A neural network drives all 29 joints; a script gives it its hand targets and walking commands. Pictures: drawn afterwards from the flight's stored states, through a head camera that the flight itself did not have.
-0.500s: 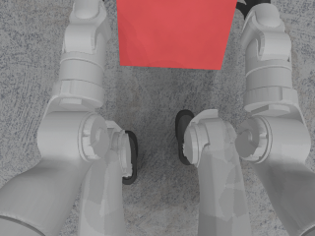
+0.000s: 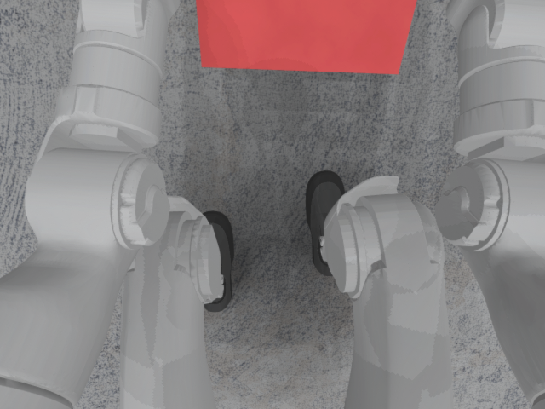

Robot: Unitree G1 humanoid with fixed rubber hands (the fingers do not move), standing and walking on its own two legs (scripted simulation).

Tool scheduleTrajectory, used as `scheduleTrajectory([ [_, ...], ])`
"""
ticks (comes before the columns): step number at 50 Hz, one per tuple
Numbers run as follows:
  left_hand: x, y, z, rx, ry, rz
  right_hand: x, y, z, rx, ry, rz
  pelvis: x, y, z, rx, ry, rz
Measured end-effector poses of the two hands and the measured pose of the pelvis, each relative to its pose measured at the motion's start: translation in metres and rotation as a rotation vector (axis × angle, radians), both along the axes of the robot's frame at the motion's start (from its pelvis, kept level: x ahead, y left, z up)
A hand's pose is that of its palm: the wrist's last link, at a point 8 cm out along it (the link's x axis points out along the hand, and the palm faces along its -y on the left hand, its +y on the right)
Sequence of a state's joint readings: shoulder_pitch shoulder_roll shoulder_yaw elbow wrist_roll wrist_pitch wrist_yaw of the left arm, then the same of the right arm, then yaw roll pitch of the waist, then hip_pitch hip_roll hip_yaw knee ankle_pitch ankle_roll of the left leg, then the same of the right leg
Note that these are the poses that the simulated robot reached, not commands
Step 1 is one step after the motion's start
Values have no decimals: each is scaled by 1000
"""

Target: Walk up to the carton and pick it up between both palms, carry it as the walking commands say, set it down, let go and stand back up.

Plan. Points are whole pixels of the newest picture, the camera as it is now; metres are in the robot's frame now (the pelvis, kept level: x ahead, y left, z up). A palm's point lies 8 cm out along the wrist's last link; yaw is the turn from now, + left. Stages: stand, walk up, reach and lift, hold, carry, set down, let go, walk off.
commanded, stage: set down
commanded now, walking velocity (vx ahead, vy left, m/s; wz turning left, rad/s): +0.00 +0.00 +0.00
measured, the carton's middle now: out of the picture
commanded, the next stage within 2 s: none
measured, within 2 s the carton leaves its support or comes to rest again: rests again in 1.88 s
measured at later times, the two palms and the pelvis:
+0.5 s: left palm out of the picture +0.59 +0.05 -0.16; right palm out of the picture +0.53 -0.26 -0.16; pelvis +0.00 +0.00 -0.01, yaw +0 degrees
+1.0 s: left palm out of the picture +0.59 +0.05 -0.17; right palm out of the picture +0.54 -0.26 -0.17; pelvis +0.01 +0.00 -0.01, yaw +0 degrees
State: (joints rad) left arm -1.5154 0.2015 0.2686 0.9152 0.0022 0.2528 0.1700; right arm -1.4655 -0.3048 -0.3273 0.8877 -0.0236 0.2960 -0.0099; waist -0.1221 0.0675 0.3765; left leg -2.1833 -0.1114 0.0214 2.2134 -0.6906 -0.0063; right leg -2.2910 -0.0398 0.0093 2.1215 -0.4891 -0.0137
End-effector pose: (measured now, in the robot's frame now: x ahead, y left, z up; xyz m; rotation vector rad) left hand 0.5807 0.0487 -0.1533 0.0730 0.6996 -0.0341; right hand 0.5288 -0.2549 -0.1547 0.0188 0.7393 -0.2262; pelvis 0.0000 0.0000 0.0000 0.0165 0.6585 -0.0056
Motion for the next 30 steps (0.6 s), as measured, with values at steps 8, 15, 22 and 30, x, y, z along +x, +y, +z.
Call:
scheduleTrajectory([
  [8,0,1,-1,-5,-7,-8,0,-1,-1,10,-10,6,-3,0,-4,-4,-24,4],
  [15,2,1,-3,-17,-9,-13,2,-2,-3,18,-14,13,-4,0,-5,-7,-32,6],
  [22,4,2,-6,-32,-16,-16,4,-3,-5,20,-15,19,-2,1,-6,-12,-27,9],
  [30,7,2,-10,-51,-27,-15,7,-4,-7,21,-15,23,2,2,-7,-17,-14,11],
])
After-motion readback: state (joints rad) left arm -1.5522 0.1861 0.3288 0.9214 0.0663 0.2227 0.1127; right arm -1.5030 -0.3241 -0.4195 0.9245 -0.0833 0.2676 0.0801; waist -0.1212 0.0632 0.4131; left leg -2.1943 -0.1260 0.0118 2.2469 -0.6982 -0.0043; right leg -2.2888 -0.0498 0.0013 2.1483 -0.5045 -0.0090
